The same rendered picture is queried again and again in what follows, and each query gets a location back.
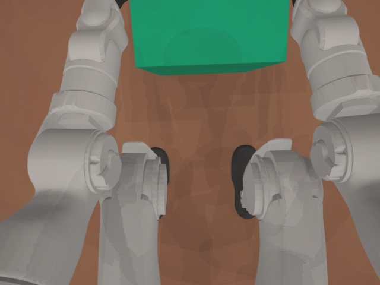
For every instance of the left robot forearm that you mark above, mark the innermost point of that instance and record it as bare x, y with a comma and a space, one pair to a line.
91, 71

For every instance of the carton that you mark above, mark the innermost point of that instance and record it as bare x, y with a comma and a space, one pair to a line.
179, 37

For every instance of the left robot foot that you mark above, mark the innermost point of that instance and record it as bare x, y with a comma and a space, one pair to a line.
164, 160

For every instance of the left robot upper arm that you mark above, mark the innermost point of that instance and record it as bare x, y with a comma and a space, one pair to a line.
41, 243

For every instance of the right robot forearm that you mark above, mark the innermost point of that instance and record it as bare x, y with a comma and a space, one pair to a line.
335, 60

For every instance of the left robot thigh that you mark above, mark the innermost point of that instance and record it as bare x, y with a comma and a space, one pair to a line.
129, 223

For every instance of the right robot upper arm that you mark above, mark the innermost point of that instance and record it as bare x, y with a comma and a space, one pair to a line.
346, 150

